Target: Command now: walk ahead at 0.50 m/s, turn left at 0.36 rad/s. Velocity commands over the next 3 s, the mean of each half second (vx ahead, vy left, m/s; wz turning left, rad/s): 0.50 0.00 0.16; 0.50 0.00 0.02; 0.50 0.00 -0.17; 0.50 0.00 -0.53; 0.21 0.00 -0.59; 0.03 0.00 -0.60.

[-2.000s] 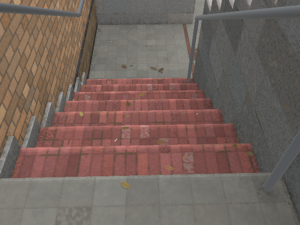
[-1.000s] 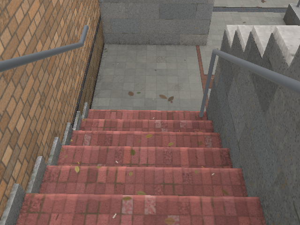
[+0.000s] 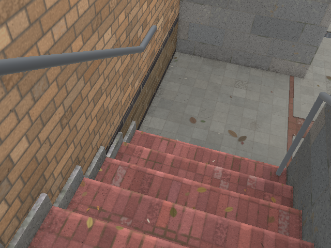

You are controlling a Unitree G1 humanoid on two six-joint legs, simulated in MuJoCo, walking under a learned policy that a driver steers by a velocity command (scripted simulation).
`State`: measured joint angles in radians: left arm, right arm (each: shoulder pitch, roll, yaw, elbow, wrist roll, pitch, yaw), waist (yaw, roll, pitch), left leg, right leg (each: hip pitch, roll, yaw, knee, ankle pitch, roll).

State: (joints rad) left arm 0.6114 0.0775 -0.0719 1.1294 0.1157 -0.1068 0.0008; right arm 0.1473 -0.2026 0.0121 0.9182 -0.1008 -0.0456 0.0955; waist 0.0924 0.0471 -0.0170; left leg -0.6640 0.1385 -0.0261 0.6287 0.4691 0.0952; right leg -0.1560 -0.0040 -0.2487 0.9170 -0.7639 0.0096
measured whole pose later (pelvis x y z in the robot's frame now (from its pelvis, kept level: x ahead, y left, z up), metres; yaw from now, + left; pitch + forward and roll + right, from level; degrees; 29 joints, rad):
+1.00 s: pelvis +0.55 +0.04 -0.32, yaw +3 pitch +0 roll -2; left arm 0.58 0.19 0.02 1.08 0.02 -0.09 0.02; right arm 0.11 -0.20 -0.05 0.95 -0.04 -0.01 0.01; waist 0.07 0.02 -0.02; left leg -0.76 0.09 -0.06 0.97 0.23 0.02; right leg -0.20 0.03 -0.08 0.75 -0.56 -0.05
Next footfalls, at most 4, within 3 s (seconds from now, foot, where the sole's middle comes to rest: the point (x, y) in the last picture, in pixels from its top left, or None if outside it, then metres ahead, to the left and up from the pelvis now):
0.12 left None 0.22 0.14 -0.88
0.62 right None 0.50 -0.06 -1.06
1.22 left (132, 215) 0.85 0.25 -1.24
1.82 right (178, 196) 1.11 -0.01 -1.42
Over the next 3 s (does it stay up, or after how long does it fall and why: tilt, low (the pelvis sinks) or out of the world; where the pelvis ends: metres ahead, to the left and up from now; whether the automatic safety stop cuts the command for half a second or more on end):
stays up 1.37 0.04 -0.85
